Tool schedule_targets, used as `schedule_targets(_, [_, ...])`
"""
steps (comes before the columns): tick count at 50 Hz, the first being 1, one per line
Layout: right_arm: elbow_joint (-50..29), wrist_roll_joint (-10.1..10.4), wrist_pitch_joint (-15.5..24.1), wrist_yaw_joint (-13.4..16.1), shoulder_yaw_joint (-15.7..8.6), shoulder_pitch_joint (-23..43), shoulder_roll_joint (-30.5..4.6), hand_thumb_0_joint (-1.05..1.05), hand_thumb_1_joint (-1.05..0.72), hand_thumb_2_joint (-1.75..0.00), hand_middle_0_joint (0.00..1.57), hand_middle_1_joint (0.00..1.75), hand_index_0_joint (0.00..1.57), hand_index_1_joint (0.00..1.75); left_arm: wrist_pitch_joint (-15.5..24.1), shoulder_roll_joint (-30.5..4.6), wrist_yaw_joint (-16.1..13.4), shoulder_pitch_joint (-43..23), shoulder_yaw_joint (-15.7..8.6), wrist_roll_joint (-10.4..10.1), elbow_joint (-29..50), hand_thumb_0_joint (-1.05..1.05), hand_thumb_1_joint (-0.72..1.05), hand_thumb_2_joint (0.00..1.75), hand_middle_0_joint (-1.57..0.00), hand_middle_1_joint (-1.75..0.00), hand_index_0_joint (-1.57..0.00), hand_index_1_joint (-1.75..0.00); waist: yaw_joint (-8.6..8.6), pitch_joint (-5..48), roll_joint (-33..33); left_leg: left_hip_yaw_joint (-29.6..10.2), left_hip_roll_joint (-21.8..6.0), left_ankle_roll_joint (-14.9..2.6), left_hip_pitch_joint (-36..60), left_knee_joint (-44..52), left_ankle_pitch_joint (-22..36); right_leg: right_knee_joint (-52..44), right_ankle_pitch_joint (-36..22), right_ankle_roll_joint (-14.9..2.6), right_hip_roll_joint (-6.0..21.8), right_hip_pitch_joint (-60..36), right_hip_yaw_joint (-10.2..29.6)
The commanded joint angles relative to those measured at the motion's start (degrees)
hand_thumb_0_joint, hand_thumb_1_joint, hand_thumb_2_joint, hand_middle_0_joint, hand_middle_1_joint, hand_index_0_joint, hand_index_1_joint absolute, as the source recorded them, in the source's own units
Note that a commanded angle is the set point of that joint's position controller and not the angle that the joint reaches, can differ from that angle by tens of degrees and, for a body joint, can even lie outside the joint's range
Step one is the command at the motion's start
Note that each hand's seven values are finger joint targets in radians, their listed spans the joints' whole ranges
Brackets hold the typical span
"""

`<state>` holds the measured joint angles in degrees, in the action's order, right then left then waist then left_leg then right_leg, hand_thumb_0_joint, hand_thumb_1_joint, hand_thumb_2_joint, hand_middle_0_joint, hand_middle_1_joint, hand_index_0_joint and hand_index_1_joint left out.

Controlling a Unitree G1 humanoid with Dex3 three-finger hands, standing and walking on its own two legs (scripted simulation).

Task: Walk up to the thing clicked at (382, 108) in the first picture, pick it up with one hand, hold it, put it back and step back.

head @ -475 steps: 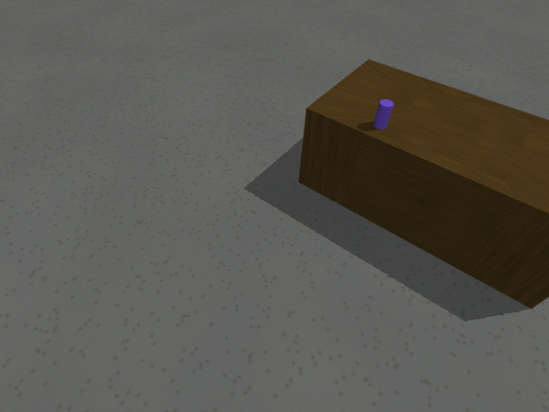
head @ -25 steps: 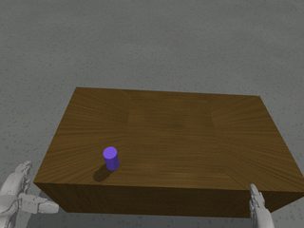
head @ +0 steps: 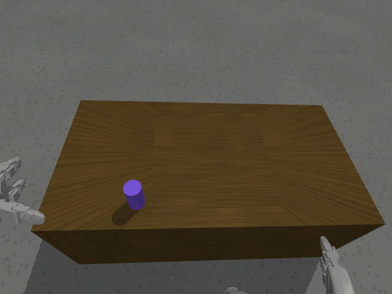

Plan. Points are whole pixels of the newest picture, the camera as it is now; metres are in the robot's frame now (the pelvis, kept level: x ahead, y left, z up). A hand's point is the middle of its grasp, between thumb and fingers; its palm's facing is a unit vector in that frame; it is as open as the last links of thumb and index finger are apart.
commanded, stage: go down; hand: left
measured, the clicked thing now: (134, 195) +0.44 +0.18 -0.23
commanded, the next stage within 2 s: approach in 0.74 s
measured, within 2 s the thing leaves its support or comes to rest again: neither
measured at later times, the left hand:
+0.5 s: hand (21, 175) +0.35 +0.35 +0.04, palm faces +0.14 -0.98 -0.11, open 17.4 cm
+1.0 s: hand (17, 162) +0.37 +0.36 +0.05, palm faces +0.15 -0.99 -0.05, open 17.4 cm
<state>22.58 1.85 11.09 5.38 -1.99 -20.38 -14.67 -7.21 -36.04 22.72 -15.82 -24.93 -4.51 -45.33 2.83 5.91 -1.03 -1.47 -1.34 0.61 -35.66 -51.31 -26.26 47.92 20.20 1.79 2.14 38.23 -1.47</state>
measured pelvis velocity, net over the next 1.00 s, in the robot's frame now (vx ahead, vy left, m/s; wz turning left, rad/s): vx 0.00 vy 0.01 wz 0.00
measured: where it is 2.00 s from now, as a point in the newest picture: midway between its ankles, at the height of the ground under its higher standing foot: outside the picture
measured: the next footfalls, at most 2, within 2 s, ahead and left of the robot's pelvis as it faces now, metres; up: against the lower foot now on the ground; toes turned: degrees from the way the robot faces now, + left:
none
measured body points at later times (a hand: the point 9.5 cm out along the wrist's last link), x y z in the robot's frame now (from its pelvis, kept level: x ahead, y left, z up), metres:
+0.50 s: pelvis -0.01 +0.00 +0.00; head +0.06 +0.03 +0.44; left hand +0.34 +0.40 +0.05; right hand +0.14 -0.26 -0.04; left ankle -0.01 +0.12 -0.70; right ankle +0.03 -0.14 -0.70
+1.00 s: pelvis +0.00 +0.01 +0.00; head +0.07 +0.04 +0.44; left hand +0.36 +0.41 +0.05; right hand +0.16 -0.25 -0.04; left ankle -0.01 +0.12 -0.70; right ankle +0.03 -0.14 -0.69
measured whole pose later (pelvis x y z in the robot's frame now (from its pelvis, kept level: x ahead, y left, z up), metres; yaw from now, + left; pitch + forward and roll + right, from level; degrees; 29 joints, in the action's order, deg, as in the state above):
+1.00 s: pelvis +0.00 +0.01 +0.00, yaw +0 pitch +15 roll -2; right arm 20.7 0.7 12.0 4.7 0.6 -19.2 -15.0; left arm 7.1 -43.6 30.4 -28.2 -30.5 -8.2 -62.1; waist 5.2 7.7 -1.8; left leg -1.7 -1.5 0.1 -40.9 -53.3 -27.0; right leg 48.4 20.1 2.1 1.9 42.7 -1.6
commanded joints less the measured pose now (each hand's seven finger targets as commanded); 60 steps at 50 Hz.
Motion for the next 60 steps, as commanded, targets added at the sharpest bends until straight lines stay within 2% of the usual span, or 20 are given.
schedule_targets(1, [-8.15,0.09,3.5,0.64,-2.76,0.91,-7.71,0.0,0.54,-0.05,0.05,0.05,0.05,0.05,6.83,-22.5,0.85,-18.12,-6.01,-1.06,8.72,0.0,-0.49,0.09,-0.05,-0.05,-0.05,-0.05,-1.56,16.81,9.61,0.36,1.46,-0.23,7.39,8.39,20.98,-4.74,-13.6,-2.48,-1.14,-11.19,-0.34])
schedule_targets(7, [-7.75,-0.24,3.78,0.91,-3.96,-0.72,-9.77,0.0,0.54,-0.05,0.05,0.05,0.05,0.05,8.97,-24.24,3.06,-19.96,-6.27,-1.13,2.57,0.0,-0.5,0.07,-0.05,-0.04,-0.05,-0.04,0.53,15.56,9.28,0.32,1.23,-0.32,9.23,8.38,22.48,-5.42,-14.78,-2.46,-1.25,-8.88,-0.56])
schedule_targets(8, [-7.23,-0.34,3.68,0.67,-2.22,-1.19,-7.91,0.0,0.55,-0.05,0.05,0.05,0.05,0.05,9.54,-23.12,3.51,-20.54,-5.72,-1.5,2.04,0.0,-0.5,0.06,-0.06,-0.03,-0.05,-0.04,0.19,14.43,9.54,0.5,1.38,-0.36,8.09,8.22,21.92,-5.45,-14.35,-2.46,-1.16,-8.72,-0.47])
schedule_targets(10, [-11.05,-0.24,3.84,0.69,-2.99,1.75,-9.23,0.0,0.55,-0.05,0.05,0.05,0.05,0.05,10.48,-23.86,3.99,-21.8,-6.07,-1.64,0.31,0.0,-0.5,0.07,-0.05,-0.04,-0.05,-0.04,0.43,15.06,6.26,0.45,1.61,-0.84,6.83,8.33,19.43,-5.71,-13.15,-2.35,-1.17,-8.98,-0.52])
schedule_targets(13, [-9.2,-0.3,3.86,0.35,-0.74,0.24,-7.41,0.0,0.55,-0.05,0.05,0.05,0.05,0.05,11.81,-24.05,4.91,-24.08,-5.71,-2.09,-1.17,0.0,-0.53,0.06,-0.05,-0.04,-0.06,-0.04,0.6,14.07,9.05,0.21,1.46,-0.58,6.45,9.04,16.44,-5.54,-10.19,-2.6,-1.38,-7.03,-0.78])
schedule_targets(15, [-10.8,-0.45,3.98,0.64,-3.01,0.72,-9.75,0.0,0.55,-0.05,0.05,0.05,0.05,0.05,12.72,-25.83,5.06,-24.96,-6.71,-2.26,-2.17,0.0,-0.53,0.07,-0.05,-0.04,-0.05,-0.04,1.12,15.55,6.89,0.29,1.69,-0.86,5.81,8.73,15.1,-5.76,-9.84,-2.32,-1.28,-8.0,-0.64])
schedule_targets(20, [-11.04,-0.53,3.69,0.87,-2.8,1.66,-10.12,0.0,0.55,-0.05,0.05,0.05,0.05,0.05,14.13,-28.61,5.37,-27.79,-8.15,-2.3,-1.33,0.0,-0.54,0.06,-0.05,-0.04,-0.06,-0.04,0.58,18.82,9.39,0.25,1.73,-0.59,6.8,8.09,16.08,-5.33,-10.4,-2.49,-1.13,-8.08,-0.31])
schedule_targets(23, [-10.92,-0.55,3.52,0.9,-0.76,2.09,-8.52,0.0,0.55,-0.05,0.05,0.05,0.05,0.05,14.13,-28.96,5.15,-26.7,-8.33,-1.91,-2.3,0.0,-0.52,0.07,-0.05,-0.03,-0.05,-0.04,-0.18,17.84,9.07,0.61,2.08,-0.91,5.39,8.1,14.43,-5.84,-9.4,-2.35,-1.0,-8.89,-0.06])
schedule_targets(26, [-10.97,-0.56,3.46,1.16,-2.66,2.43,-10.26,0.0,0.55,-0.05,0.05,0.05,0.05,0.05,14.27,-29.94,5.14,-27.05,-8.85,-2.04,-2.87,0.0,-0.52,0.06,-0.06,-0.04,-0.06,-0.04,-0.02,18.32,10.43,0.27,1.6,-0.34,5.93,8.05,16.25,-5.45,-10.27,-2.65,-1.29,-8.34,-0.4])
schedule_targets(29, [-10.54,-0.55,3.24,0.88,0.04,1.67,-7.77,0.0,0.55,-0.05,0.05,0.05,0.05,0.05,14.15,-28.67,5.48,-26.43,-8.33,-2.21,-3.85,0.0,-0.52,0.06,-0.06,-0.03,-0.05,-0.03,-0.14,18.59,10.38,0.43,1.53,-0.32,6.04,7.48,19.06,-5.32,-12.06,-2.73,-1.39,-8.56,-0.42])
schedule_targets(34, [-11.52,-0.55,3.46,1.21,-1.96,2.13,-9.72,0.0,0.55,-0.05,0.05,0.05,0.05,0.05,14.7,-29.34,6.0,-27.73,-8.55,-2.49,-3.33,0.0,-0.53,0.06,-0.05,-0.04,-0.05,-0.04,0.59,17.46,9.86,0.51,1.57,-0.51,5.5,8.24,14.54,-5.72,-9.17,-2.57,-1.52,-7.49,-0.49])
schedule_targets(41, [-10.96,-0.6,3.74,0.61,-1.24,0.62,-9.17,0.0,0.55,-0.05,0.05,0.05,0.05,0.05,14.88,-29.65,6.93,-29.01,-8.98,-3.2,-1.19,0.0,-0.53,0.06,-0.05,-0.04,-0.05,-0.04,0.73,21.01,13.12,-0.37,0.38,0.45,10.94,6.61,26.17,-4.44,-14.45,-3.01,-2.0,-6.0,-1.18])
schedule_targets(44, [-12.56,-0.67,3.78,0.73,-2.84,1.12,-10.86,0.0,0.57,-0.05,0.05,0.05,0.05,0.05,15.31,-28.07,6.87,-27.75,-8.64,-3.57,-4.29,0.0,-0.51,0.02,-0.05,-0.03,-0.05,-0.03,1.69,18.36,9.28,-0.32,0.59,0.06,8.04,6.79,23.49,-4.54,-13.76,-2.94,-1.93,-6.38,-1.05])
schedule_targets(48, [-6.68,-0.81,3.65,-0.33,-2.37,0.13,-9.48,0.0,0.57,-0.05,0.05,0.05,0.05,0.05,18.35,-24.59,8.09,-28.54,-8.68,-5.82,-6.26,0.0,-0.51,0.03,-0.05,-0.03,-0.04,-0.04,1.97,16.27,9.84,-0.61,0.36,-0.05,4.63,4.42,23.56,-1.97,-12.56,-3.07,-2.16,-0.94,-1.34])
schedule_targets(49, [-8.53,-0.87,3.89,-0.7,-2.12,1.31,-9.59,0.0,0.57,-0.05,0.05,0.05,0.05,0.05,18.81,-20.96,8.47,-25.06,-7.37,-6.19,-12.11,0.0,-0.5,0.03,-0.05,-0.02,-0.04,-0.03,2.85,14.33,6.66,-0.79,0.3,-0.32,2.08,3.55,22.38,-1.38,-11.84,-2.97,-2.23,0.43,-1.45])
schedule_targets(50, [-8.84,-0.87,4.07,-1.27,-1.17,2.32,-8.76,0.0,0.57,-0.05,0.05,0.05,0.05,0.05,20.65,-20.43,8.79,-27.34,-7.7,-7.1,-8.32,0.0,-0.51,0.04,-0.04,-0.02,-0.04,-0.03,2.24,15.12,6.83,-0.72,0.45,-0.34,0.78,2.79,21.55,-0.38,-11.75,-3.04,-2.17,0.66,-1.37])
schedule_targets(53, [-10.68,-0.94,4.12,-2.03,-0.78,2.87,-8.21,0.0,0.57,-0.04,0.05,0.05,0.05,0.05,25.27,-18.41,9.59,-27.67,-8.45,-8.76,-11.15,0.0,-0.51,0.03,-0.04,-0.03,-0.03,-0.04,3.83,17.17,6.16,-0.81,0.36,-0.34,-1.36,-0.22,20.12,2.12,-11.01,-2.99,-2.1,3.34,-1.38])
schedule_targets(55, [-11.83,-1.34,4.2,-2.25,-2.21,2.1,-9.56,0.0,0.57,-0.04,0.05,0.05,0.05,0.05,29.6,-19.54,10.01,-31.32,-10.59,-10.66,-4.97,0.0,-0.54,0.03,-0.04,-0.04,-0.04,-0.04,4.21,23.28,7.5,-0.69,0.56,-0.28,-0.91,-3.39,22.67,4.41,-13.8,-2.92,-1.95,3.28,-1.18])
schedule_targets(57, [-14.17,-1.7,4.31,-2.51,-3.3,0.97,-10.69,0.0,0.56,-0.05,0.05,0.05,0.05,0.05,32.1,-17.44,10.17,-30.01,-10.02,-11.08,-7.58,0.0,-0.52,0.02,-0.04,-0.03,-0.04,-0.03,6.15,22.95,5.65,-0.57,0.93,-0.73,-4.15,-5.84,20.42,6.04,-13.36,-2.92,-1.95,5.24,-0.81])
schedule_targets(60, [-14.6,-2.0,4.25,-2.63,-5.19,0.48,-12.39,0.0,0.55,-0.05,0.05,0.05,0.05,0.05,35.83,-18.52,10.0,-26.64,-11.55,-11.68,-10.81,0.0,-0.57,0.02,-0.05,-0.05,-0.05,-0.05,6.64,21.35,6.52,-1.01,0.98,-0.45,-8.4,-8.98,17.98,9.29,-10.35,-3.26,-2.08,10.76,-0.97])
